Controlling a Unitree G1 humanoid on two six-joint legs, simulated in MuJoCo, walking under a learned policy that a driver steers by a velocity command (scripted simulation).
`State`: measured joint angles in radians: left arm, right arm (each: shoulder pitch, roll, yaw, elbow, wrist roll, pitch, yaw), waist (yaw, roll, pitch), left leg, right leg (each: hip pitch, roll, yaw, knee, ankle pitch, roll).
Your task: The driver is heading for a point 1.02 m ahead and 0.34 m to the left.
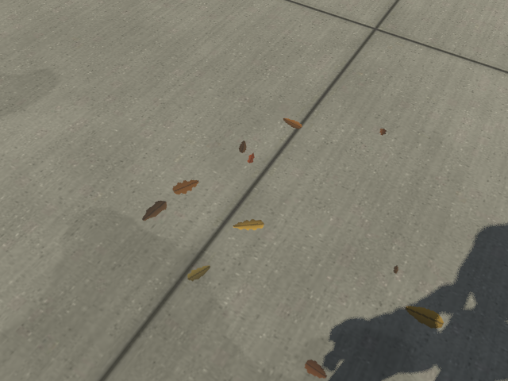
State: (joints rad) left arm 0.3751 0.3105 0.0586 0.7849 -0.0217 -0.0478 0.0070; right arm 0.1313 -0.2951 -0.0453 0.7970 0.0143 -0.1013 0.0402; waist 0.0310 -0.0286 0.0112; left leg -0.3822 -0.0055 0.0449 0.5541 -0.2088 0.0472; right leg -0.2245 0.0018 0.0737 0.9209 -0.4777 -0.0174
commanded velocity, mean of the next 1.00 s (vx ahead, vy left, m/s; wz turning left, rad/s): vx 0.49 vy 0.00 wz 0.27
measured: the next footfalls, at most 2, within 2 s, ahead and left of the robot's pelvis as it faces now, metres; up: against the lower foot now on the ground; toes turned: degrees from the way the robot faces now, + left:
right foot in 0.46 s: +0.44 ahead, -0.11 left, +0.00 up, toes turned +1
left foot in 0.98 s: +0.67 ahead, +0.19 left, +0.00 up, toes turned +22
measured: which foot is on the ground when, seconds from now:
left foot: down 0.00-0.46, up 0.48-0.96, down 0.98-1.00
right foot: up 0.00-0.44, down 0.46-0.98, up 1.00-1.00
